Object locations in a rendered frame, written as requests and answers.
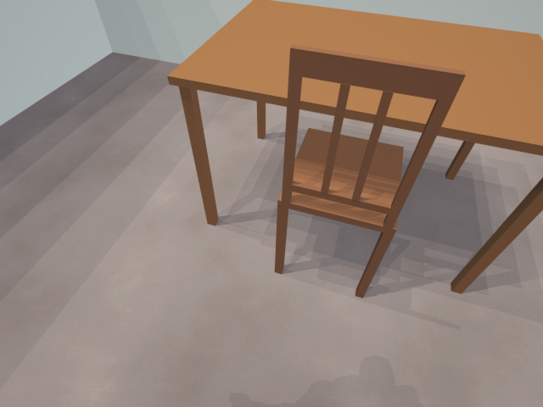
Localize table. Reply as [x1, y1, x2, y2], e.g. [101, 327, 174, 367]
[167, 0, 543, 294]

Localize chair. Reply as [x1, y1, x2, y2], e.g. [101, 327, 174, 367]
[275, 44, 466, 298]

